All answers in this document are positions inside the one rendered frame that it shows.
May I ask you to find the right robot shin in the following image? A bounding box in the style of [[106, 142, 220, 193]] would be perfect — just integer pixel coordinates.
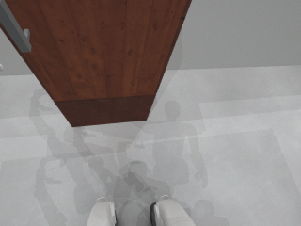
[[155, 195, 169, 226]]

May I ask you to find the cupboard door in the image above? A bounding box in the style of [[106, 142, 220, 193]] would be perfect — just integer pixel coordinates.
[[5, 0, 187, 102]]

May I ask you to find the robot right thigh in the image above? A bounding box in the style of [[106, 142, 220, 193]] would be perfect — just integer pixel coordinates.
[[154, 199, 196, 226]]

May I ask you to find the handle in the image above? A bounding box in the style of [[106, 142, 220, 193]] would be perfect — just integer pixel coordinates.
[[0, 0, 32, 53]]

